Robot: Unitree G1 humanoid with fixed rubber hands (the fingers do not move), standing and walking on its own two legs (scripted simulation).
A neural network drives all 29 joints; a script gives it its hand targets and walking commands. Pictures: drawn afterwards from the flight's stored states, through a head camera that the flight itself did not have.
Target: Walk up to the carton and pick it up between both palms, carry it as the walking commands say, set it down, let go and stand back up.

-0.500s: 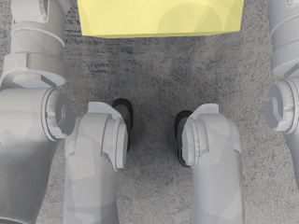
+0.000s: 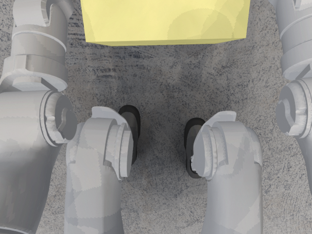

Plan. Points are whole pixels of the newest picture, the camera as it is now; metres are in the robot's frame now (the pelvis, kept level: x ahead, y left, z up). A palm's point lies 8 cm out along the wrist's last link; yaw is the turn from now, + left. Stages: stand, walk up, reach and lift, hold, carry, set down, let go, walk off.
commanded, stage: set down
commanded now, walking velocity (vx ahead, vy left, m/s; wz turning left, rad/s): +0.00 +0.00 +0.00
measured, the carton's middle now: out of the picture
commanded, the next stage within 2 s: none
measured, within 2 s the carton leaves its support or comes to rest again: neither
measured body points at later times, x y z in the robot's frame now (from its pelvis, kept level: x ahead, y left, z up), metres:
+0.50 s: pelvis +0.00 +0.00 -0.01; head +0.39 -0.01 +0.21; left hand +0.56 +0.21 -0.20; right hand +0.59 -0.16 -0.20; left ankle +0.12 +0.12 -0.33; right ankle +0.09 -0.10 -0.33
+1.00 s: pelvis +0.00 +0.00 -0.01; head +0.39 -0.01 +0.21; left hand +0.56 +0.21 -0.20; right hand +0.59 -0.17 -0.20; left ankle +0.12 +0.12 -0.33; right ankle +0.09 -0.10 -0.33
